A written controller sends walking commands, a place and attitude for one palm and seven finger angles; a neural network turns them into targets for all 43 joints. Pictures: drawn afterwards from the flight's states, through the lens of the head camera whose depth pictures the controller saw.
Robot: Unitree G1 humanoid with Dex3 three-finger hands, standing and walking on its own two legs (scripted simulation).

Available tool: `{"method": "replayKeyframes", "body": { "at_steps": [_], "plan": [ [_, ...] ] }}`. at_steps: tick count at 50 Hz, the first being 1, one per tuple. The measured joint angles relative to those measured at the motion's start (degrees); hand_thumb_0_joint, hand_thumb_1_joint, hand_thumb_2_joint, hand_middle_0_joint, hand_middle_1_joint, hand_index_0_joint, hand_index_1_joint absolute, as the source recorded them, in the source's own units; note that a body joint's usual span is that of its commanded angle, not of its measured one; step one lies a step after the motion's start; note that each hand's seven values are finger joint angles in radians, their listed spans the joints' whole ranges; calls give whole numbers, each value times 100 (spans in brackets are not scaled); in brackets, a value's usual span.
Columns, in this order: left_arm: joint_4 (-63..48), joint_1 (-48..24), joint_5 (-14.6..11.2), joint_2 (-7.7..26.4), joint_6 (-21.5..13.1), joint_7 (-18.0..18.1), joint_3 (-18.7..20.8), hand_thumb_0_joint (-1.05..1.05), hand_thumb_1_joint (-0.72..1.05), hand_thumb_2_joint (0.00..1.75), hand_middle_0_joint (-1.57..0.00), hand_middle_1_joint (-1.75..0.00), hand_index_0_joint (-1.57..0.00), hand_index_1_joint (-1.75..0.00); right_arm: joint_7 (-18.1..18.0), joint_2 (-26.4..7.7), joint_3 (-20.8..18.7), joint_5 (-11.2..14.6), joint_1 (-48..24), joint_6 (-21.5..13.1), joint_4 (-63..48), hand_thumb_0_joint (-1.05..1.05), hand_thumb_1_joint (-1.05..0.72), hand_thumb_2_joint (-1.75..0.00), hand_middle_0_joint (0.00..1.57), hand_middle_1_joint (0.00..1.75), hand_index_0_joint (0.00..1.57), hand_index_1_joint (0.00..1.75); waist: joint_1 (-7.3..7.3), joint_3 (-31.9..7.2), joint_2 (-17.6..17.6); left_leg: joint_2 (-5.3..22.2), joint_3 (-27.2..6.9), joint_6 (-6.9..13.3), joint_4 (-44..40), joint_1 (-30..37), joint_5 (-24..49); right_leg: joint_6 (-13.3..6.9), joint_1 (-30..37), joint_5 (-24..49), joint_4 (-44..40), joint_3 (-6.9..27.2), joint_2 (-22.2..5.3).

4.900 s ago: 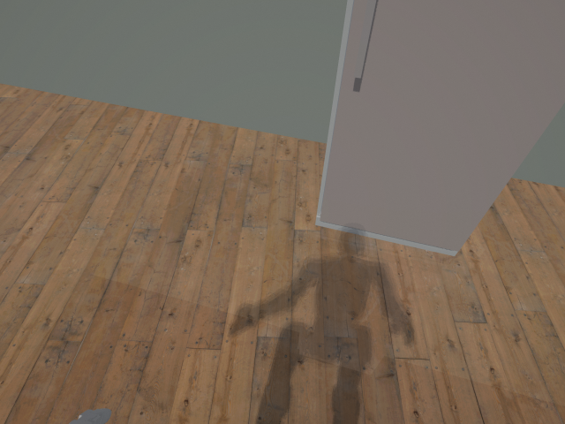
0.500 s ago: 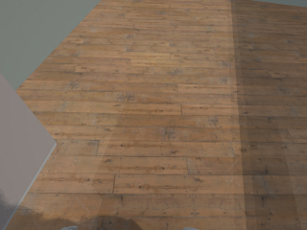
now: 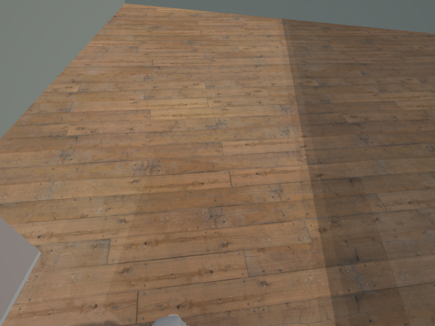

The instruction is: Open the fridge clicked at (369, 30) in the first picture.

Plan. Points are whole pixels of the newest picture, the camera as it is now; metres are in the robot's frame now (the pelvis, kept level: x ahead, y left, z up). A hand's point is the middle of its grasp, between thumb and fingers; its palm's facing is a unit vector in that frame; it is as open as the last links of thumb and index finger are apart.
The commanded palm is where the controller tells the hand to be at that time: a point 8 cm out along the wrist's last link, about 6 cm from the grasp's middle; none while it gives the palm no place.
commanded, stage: turn to face it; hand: left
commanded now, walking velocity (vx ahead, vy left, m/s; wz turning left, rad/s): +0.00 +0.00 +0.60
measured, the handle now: out of the picture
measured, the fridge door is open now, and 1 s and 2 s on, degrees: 0 0 0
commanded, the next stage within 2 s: none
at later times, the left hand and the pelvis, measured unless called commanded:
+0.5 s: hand (102, 325) +0.14 +0.24 -0.16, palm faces +0.21 -0.96 -0.21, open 7.4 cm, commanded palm none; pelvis +0.05 +0.03 +0.01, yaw +12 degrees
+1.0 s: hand out of the picture +0.00 +0.17 -0.14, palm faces +0.52 -0.80 -0.30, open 7.4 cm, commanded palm none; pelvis +0.07 -0.03 +0.01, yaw +32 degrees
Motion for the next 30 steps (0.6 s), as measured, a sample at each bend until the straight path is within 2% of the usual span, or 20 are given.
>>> {"method": "replayKeyframes", "body": {
  "at_steps": [1,3,4,6,8,13,17,24,30],
  "plan": [
    [63,34,-12,11,10,18,-2,1,90,90,-20,-30,-20,-30,-12,26,33,4,-8,-64,2,0,-91,-90,20,30,20,30,-4,13,-26,-68,29,50,-393,216,251,52,10,-163,186,-7,-18],
    [177,12,-59,62,70,48,5,1,90,90,-20,-30,-20,-30,-55,117,92,-19,-29,-195,32,0,-91,-90,20,30,20,30,-14,62,-154,-196,95,501,-448,360,311,72,-304,-605,1197,-69,-127],
    [216,-37,-71,90,116,73,3,1,91,90,-20,-30,-20,-30,-81,177,135,-16,-36,-208,62,0,-91,-90,20,30,20,30,5,93,-224,-241,147,640,-342,389,161,64,-566,-882,1906,-66,-161],
    [257,-157,-62,117,197,94,0,1,91,90,-20,-30,-20,-30,-128,282,193,-3,5,-171,124,0,-91,-90,20,30,20,30,-8,99,-264,-309,186,762,-418,532,26,76,-1092,-1079,3067,-137,-195],
    [216,-359,-43,130,254,70,18,1,91,90,-20,-30,-19,-30,-159,369,217,3,97,-129,185,0,-91,-90,20,30,20,30,-60,112,-250,-410,131,763,-715,680,152,127,-1529,-913,3591,-253,-293],
    [-157,-837,-23,103,307,42,117,1,91,90,-20,-30,-19,-30,-191,297,93,26,315,-18,274,-1,-94,-90,21,30,21,30,-160,88,-178,-684,-78,895,-1379,859,506,260,-2300,-280,3674,-163,-500],
    [-407,-1130,-10,134,352,52,201,1,91,90,-20,-30,-19,-30,-143,276,27,14,506,66,294,-1,-93,-90,21,30,21,30,-268,35,-143,-835,-311,913,-1568,870,620,355,-2569,3,3585,-52,-561],
    [-677,-1478,-25,207,426,66,262,1,91,90,-20,-30,-19,-30,-109,251,-86,-17,699,133,212,0,-91,-90,21,30,21,30,-469,0,-36,-1004,-767,856,-1586,773,680,421,-2462,-152,3073,48,-442],
    [-881,-1630,-79,183,439,88,218,1,91,90,-20,-30,-19,-30,-99,115,-170,-35,729,203,88,0,-90,-90,21,30,21,30,-570,3,134,-1115,-1203,700,-1507,636,722,345,-2066,-411,2364,113,-200]
  ]
}}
